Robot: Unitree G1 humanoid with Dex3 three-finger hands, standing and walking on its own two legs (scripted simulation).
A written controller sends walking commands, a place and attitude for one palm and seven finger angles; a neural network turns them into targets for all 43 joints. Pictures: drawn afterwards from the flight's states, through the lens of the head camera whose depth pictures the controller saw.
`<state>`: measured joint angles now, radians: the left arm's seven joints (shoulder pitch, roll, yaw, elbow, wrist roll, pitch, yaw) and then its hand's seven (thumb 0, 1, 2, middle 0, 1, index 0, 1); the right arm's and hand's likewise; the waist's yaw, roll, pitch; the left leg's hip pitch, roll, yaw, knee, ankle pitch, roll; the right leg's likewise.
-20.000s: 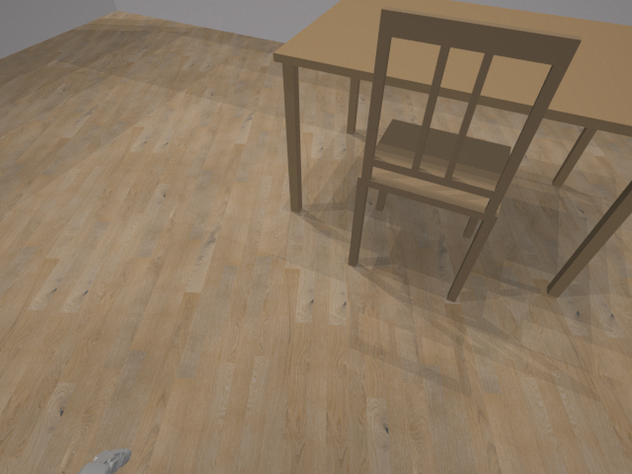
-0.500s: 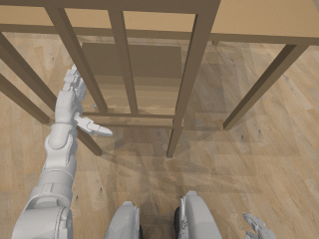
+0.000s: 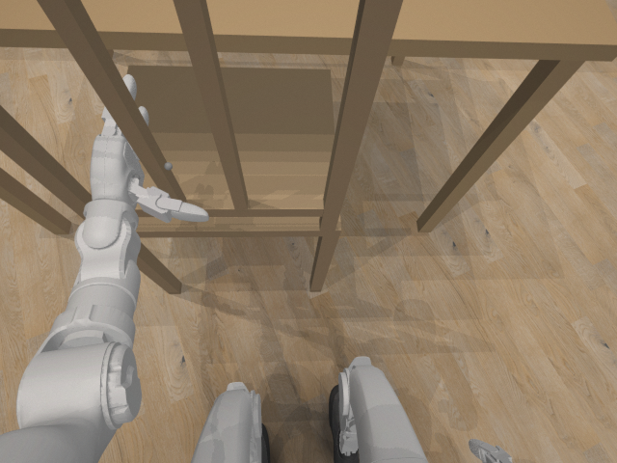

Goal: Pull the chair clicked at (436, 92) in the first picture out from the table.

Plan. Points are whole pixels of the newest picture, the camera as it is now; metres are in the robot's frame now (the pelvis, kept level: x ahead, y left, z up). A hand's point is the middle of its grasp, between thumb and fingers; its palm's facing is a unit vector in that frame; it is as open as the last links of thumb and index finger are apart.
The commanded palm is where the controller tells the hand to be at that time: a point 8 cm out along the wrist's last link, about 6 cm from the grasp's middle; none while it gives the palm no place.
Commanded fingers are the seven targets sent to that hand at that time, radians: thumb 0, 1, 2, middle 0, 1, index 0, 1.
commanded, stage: push the fingers through the gap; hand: left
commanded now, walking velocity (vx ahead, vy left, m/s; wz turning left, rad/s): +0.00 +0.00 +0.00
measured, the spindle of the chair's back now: (137, 133) +0.49 +0.17 +0.07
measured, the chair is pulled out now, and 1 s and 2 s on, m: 0.00 0.00 0.03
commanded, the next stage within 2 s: hook a spindle and tug to test in 0.26 s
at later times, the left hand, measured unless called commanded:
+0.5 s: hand (165, 174) +0.47 +0.15 +0.02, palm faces -0.04 -1.00 -0.04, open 16.8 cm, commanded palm +0.45 +0.20 +0.03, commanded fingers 0.00 -0.50 0.30 -0.20 -0.52 -0.20 -0.52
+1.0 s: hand (170, 170) +0.47 +0.14 +0.03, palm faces -0.05 -1.00 -0.05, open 10.0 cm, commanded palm +0.45 +0.19 +0.03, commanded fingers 0.00 0.51 0.73 -0.50 -1.45 -0.50 -1.45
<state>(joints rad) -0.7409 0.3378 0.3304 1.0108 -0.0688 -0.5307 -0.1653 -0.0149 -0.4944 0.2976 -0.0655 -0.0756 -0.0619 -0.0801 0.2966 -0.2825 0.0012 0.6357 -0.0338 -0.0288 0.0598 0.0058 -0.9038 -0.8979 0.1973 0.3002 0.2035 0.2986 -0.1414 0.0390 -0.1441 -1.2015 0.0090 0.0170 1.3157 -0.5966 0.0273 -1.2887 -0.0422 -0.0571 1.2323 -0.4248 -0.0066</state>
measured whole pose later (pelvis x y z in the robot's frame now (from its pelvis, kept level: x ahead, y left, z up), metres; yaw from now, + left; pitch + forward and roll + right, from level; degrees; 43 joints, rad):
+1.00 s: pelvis +0.00 +0.00 +0.01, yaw +0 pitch +27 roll -2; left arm -0.69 0.30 0.30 0.96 -0.09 -0.55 -0.17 -0.01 0.00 0.51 -0.45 -1.29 -0.45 -1.29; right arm 0.29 -0.27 0.00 0.63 -0.03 -0.01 0.06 0.01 -0.90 -0.90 0.20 0.30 0.20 0.30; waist -0.13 0.04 -0.15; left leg -1.17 0.01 0.02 1.30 -0.60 0.03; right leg -1.26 -0.04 -0.05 1.21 -0.42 0.00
